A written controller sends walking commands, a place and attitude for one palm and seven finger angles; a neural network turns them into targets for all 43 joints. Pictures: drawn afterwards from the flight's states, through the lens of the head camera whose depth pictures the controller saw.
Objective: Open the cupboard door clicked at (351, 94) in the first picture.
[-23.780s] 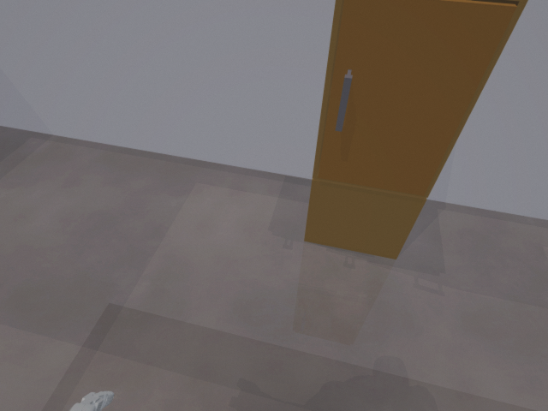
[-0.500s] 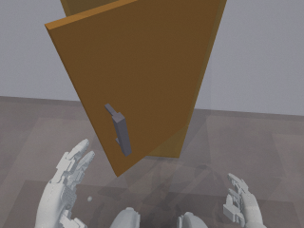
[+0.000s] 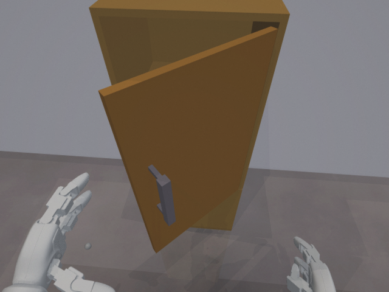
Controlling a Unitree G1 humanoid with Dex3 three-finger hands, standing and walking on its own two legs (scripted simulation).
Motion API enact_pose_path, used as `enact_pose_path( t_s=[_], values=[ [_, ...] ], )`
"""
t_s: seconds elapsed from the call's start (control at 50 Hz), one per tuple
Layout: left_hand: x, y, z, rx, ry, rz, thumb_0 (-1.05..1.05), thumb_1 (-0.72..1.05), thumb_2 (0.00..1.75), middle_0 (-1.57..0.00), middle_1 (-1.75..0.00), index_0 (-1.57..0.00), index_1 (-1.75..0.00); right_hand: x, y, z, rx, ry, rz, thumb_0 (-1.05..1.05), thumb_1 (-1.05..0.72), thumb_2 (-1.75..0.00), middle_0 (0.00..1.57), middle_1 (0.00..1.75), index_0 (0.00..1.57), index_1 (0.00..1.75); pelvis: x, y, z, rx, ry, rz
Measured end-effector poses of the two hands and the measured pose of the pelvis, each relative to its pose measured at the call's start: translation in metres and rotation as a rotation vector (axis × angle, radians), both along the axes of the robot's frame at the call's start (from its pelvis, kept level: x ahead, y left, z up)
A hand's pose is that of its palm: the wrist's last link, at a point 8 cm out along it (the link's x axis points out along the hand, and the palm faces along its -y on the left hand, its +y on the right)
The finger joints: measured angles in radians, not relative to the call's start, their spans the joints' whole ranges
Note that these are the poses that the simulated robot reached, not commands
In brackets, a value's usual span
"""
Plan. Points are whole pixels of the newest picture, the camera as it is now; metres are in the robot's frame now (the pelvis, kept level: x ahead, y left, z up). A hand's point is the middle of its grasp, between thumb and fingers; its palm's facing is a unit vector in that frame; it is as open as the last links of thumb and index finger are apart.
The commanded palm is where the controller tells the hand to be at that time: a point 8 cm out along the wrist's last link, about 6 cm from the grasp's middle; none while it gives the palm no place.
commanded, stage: draw the hand back to the body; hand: left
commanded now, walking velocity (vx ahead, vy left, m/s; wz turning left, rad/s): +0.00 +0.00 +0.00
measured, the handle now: (162, 196) +0.31 +0.11 +0.03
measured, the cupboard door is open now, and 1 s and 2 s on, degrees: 44 44 44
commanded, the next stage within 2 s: step back with the hand held close in 1.00 s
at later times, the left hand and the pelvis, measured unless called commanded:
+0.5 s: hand (30, 193) +0.21 +0.26 +0.18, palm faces +0.39 -0.83 -0.40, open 10.5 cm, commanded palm +0.16 +0.31 +0.21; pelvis +0.02 +0.02 +0.05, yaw -1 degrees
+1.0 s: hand (19, 188) +0.20 +0.26 +0.21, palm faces +0.45 -0.81 -0.39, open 7.5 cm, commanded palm +0.15 +0.30 +0.22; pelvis +0.01 +0.00 +0.05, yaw -1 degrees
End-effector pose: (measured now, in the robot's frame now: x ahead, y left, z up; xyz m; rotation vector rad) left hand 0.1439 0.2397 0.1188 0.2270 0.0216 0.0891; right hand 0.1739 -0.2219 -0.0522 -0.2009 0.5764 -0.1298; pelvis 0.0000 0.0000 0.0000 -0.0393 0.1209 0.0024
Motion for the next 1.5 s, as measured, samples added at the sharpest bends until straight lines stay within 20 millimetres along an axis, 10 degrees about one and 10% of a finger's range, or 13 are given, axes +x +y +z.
enact_pose_path(
  t_s=[0.68, 1.22, 1.5],
  values=[
    [0.028, 0.077, 0.115, 0.266, -0.215, 0.347, 0.01, 0.69, 0.81, -0.20, -0.30, -0.21, -0.30, 0.026, 0.025, 0.035, -0.006, 0.051, 0.077, 0.01, -0.91, -0.90, 0.20, 0.30, 0.21, 0.30, 0.022, 0.017, 0.052, 0.019, -0.181, -0.022],
    [0.017, 0.056, 0.110, 0.265, -0.201, 0.328, 0.01, 0.89, 0.89, -0.21, -0.30, -0.21, -0.30, 0.002, -0.002, 0.032, 0.000, 0.088, 0.034, 0.01, -0.91, -0.90, 0.20, 0.30, 0.21, 0.30, 0.002, -0.002, 0.055, 0.016, -0.181, -0.025],
    [0.008, 0.059, 0.106, 0.352, -0.170, 0.176, 0.01, 0.88, 0.89, -0.21, -0.30, -0.22, -0.30, -0.048, -0.020, 0.032, -0.055, 0.176, -0.114, 0.01, -0.91, -0.90, 0.20, 0.30, 0.20, 0.30, -0.027, 0.014, 0.051, 0.021, -0.122, -0.051]
  ],
)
